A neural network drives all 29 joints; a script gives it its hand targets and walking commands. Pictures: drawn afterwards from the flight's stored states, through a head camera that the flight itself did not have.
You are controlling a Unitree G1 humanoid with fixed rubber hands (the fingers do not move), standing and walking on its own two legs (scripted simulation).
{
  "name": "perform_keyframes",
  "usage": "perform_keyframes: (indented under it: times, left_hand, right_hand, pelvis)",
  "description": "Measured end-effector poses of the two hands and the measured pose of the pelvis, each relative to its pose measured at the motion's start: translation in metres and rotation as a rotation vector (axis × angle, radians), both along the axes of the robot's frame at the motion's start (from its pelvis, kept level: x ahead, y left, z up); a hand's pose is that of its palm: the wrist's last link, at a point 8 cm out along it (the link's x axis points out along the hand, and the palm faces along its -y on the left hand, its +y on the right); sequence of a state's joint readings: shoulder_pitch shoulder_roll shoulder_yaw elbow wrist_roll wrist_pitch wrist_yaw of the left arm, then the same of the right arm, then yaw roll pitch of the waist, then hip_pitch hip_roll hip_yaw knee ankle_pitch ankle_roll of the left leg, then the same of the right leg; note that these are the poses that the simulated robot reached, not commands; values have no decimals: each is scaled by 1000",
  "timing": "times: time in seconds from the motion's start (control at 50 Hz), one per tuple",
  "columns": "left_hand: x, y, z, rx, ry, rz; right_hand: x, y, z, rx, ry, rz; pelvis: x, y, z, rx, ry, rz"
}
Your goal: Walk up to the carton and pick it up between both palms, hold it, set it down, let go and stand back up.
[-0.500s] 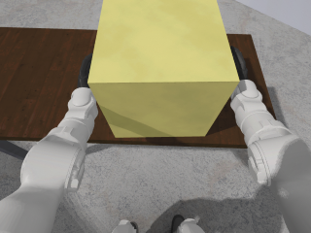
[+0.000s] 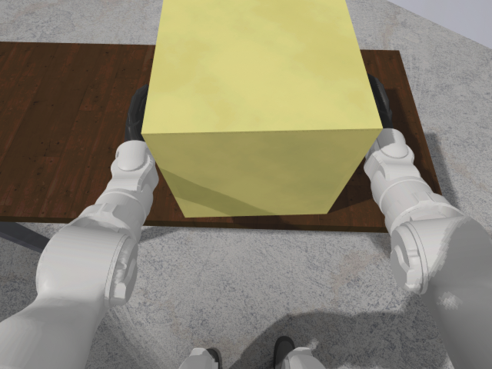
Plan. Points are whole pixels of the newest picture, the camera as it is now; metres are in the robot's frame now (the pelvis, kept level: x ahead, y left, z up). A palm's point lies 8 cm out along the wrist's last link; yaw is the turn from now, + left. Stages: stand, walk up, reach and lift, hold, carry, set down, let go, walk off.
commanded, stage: reach and lift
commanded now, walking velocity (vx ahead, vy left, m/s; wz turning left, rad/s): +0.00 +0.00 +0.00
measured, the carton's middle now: (255, 119) +0.54 +0.02 +0.02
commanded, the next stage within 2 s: none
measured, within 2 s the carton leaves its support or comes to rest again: neither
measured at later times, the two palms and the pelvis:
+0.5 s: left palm (140, 139) +0.47 +0.20 +0.05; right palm (374, 131) +0.50 -0.17 +0.05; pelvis +0.02 +0.00 +0.02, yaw +1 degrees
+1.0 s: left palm (141, 141) +0.47 +0.20 +0.04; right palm (373, 132) +0.49 -0.17 +0.05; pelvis +0.04 +0.00 +0.04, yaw +1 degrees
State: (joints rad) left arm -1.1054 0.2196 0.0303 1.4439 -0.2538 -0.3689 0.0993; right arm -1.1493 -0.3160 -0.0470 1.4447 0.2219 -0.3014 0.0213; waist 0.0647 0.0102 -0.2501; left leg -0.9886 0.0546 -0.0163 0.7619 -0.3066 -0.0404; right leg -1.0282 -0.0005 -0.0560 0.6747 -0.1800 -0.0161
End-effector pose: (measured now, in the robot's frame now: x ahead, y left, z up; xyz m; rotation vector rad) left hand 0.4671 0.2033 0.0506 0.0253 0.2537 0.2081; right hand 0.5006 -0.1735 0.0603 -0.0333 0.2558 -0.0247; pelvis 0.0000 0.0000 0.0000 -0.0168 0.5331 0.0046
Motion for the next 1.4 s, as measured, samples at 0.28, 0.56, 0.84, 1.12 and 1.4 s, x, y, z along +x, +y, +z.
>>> perform_keyframes:
  times: [0.28,0.56,0.84,1.12,1.4]
  left_hand:
    - [-1,0,-2,-20,-8,1]
    - [-1,0,-4,-15,-35,-2]
    - [-1,0,-6,-6,-52,-3]
    - [-2,0,-10,-15,-98,-3]
    - [-5,-1,-12,-29,-141,-7]
  right_hand:
    - [0,0,-1,-9,-15,2]
    - [-4,1,-8,-6,-93,0]
    - [-5,1,-9,-29,-114,-4]
    - [-6,2,-9,-75,-146,-8]
    - [-13,2,-8,-98,-177,-15]
  pelvis:
    - [6,0,10,8,-17,5]
    - [23,2,28,16,-64,4]
    - [38,-1,35,15,-87,8]
    - [39,4,35,9,-64,13]
    - [31,11,33,3,-30,4]
